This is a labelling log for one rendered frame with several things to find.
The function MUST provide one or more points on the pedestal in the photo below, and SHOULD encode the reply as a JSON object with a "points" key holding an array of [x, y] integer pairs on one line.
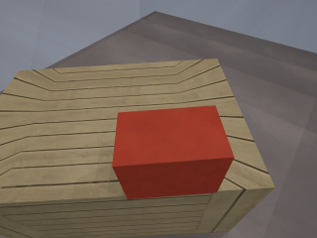
{"points": [[57, 139]]}

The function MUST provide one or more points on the carton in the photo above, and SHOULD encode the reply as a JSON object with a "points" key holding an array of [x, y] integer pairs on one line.
{"points": [[171, 152]]}

